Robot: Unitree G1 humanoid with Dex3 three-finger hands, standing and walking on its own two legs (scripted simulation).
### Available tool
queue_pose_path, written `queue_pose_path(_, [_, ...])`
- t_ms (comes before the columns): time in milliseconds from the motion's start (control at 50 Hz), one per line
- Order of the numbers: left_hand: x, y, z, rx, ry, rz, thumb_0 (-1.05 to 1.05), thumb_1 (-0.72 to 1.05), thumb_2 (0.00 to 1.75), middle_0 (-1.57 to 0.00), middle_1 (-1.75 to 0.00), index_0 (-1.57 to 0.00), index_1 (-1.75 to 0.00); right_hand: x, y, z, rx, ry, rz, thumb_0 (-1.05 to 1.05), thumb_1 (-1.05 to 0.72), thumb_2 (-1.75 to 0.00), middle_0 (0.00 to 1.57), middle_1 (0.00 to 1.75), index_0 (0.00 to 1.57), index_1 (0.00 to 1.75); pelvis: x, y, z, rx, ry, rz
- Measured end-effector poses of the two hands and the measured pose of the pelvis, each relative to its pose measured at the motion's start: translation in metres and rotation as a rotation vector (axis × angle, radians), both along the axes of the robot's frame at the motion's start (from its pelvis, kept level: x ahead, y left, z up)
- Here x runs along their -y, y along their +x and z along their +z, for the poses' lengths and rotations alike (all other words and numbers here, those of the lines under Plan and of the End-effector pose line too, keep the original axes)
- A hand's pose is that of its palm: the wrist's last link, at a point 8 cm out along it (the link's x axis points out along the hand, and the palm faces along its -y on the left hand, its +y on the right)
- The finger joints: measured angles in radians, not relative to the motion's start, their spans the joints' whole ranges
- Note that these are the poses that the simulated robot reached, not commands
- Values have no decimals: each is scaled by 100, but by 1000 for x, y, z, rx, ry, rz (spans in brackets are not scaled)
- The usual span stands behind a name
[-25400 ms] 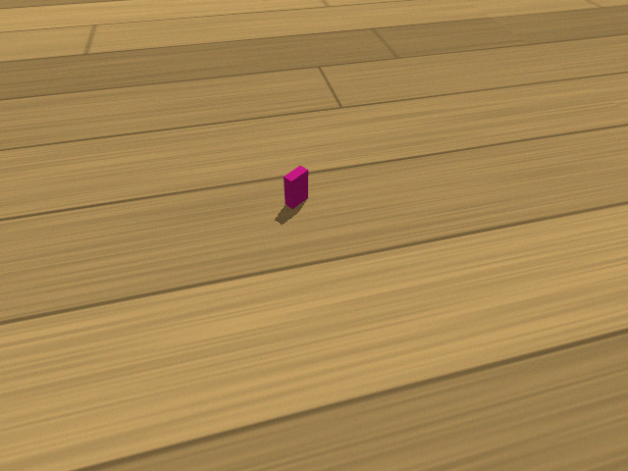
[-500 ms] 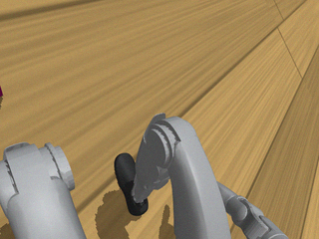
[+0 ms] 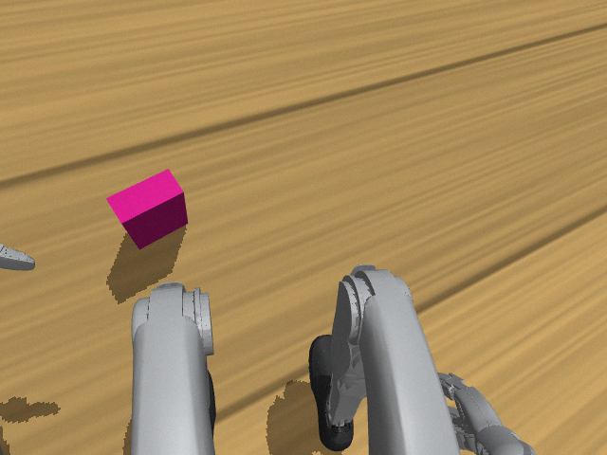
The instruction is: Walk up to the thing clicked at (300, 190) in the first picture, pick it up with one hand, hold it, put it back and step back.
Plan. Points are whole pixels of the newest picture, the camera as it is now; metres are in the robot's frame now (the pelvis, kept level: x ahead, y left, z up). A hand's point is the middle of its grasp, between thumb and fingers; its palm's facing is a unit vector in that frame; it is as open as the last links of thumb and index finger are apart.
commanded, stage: home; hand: left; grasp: from the side
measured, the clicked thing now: (152, 212) +0.49 +0.21 -0.28
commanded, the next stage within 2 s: none
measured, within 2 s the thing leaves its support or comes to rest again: neither
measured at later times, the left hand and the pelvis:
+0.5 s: hand out of the picture +0.30 +0.27 +0.13, palm faces +0.21 -0.89 -0.41, open 17.6 cm; pelvis +0.05 -0.02 +0.23, yaw +5 degrees
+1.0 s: hand out of the picture +0.25 +0.20 +0.30, palm faces +0.21 -0.93 -0.30, open 17.7 cm; pelvis +0.10 +0.00 +0.35, yaw +7 degrees
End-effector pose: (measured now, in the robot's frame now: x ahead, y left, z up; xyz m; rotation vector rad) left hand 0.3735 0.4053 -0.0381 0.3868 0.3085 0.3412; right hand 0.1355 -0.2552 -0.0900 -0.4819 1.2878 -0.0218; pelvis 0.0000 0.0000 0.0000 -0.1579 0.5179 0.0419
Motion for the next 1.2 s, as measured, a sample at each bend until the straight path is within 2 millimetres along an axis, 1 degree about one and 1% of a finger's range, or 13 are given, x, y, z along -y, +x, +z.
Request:
queue_pose_path(40, [-1,-12,17,-50,25,23,-2,-54,8,-7,-6,-6,-7,0,2,3,1,25,-30,0,-91,-90,20,30,20,31,1,1,12,-20,16,5])
queue_pose_path(80, [4,-24,30,-106,37,33,-2,-54,7,-6,-6,-5,-6,0,5,10,7,47,-53,0,-90,-90,20,30,20,31,2,3,26,-35,30,7])
queue_pose_path(160, [29,-48,56,-195,31,25,-2,-54,7,-6,-5,-5,-6,-2,18,35,39,77,-82,1,-90,-90,20,30,20,31,6,6,61,-51,52,11])
queue_pose_path(280, [68,-76,100,-297,-23,35,-2,-53,6,-6,-5,-6,-6,-3,51,99,154,82,-97,1,-90,-90,20,30,20,31,12,17,122,-37,79,19])
queue_pose_path(380, [84,-87,146,-342,-61,81,-2,-55,5,-6,-5,-6,-5,-2,81,161,276,70,-95,1,-90,-90,20,30,20,31,15,29,172,0,93,28])
queue_pose_path(460, [95,-94,183,-363,-90,109,-2,-56,5,-6,-5,-5,-5,-2,99,208,356,64,-88,1,-90,-90,20,30,20,31,16,41,210,41,99,36])
queue_pose_path(580, [115,-105,229,-410,-142,123,-1,-57,4,-6,-5,-5,-5,-5,110,267,425,62,-86,1,-90,-90,20,30,20,31,14,57,259,113,107,47])
queue_pose_path(720, [137,-121,282,-432,-188,124,-1,-58,3,-5,-4,-5,-4,-14,108,318,466,74,-109,1,-90,-90,20,30,20,31,11,74,306,211,116,60])
queue_pose_path(840, [152,-135,327,-421,-205,109,-1,-57,4,-5,-4,-5,-5,-24,109,350,514,93,-131,1,-90,-90,20,30,20,31,7,87,335,283,125,65])
queue_pose_path(900, [158,-140,347,-398,-209,99,-1,-58,3,-5,-4,-5,-5,-29,114,360,547,105,-134,1,-90,-90,20,30,20,31,5,92,344,309,128,68])
queue_pose_path(960, [164,-146,360,-385,-219,94,-1,-58,3,-5,-4,-5,-4,-33,122,368,584,118,-129,1,-90,-90,20,30,20,31,3,97,350,331,131,70])
queue_pose_path(1060, [168,-153,371,-374,-235,100,-1,-59,3,-5,-4,-5,-4,-38,137,380,640,136,-101,1,-90,-90,20,30,20,31,4,100,355,357,137,75])
queue_pose_path(1200, [168,-157,368,-390,-241,116,-1,-58,3,-5,-4,-5,-5,-37,152,389,681,140,-58,1,-90,-90,20,30,20,31,8,101,357,372,143,84])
